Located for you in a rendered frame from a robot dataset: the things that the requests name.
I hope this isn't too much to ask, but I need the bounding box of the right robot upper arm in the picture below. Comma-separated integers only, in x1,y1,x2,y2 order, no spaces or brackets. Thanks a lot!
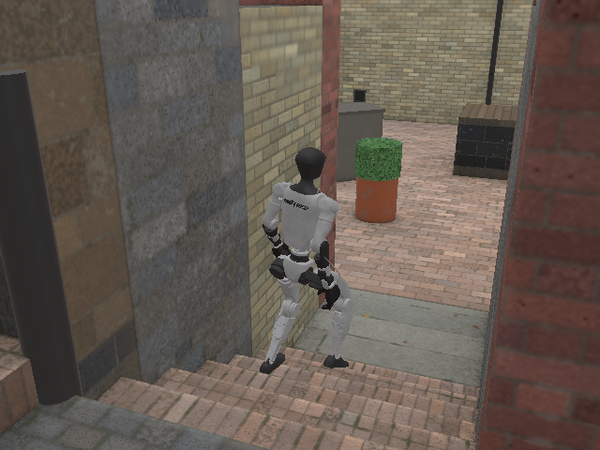
309,194,339,253

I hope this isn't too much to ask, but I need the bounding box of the left robot upper arm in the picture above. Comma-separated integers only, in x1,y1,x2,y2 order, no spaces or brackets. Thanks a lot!
262,182,292,230

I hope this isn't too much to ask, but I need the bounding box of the robot left hand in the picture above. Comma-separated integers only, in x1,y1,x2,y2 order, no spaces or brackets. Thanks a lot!
272,241,291,258

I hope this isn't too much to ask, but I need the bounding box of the robot right forearm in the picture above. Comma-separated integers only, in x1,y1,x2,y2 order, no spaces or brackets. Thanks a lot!
314,241,335,290

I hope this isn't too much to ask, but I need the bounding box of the robot right foot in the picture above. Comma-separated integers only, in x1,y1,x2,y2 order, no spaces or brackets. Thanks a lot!
323,355,349,368

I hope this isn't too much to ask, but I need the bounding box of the robot left forearm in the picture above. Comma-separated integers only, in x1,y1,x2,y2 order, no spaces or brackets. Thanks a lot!
262,225,283,248

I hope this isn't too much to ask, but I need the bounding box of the humanoid robot head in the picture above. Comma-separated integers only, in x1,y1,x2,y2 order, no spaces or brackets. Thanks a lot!
290,147,326,195

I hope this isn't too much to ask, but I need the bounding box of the robot right hand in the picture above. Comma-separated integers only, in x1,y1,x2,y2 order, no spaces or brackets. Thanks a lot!
317,284,340,310

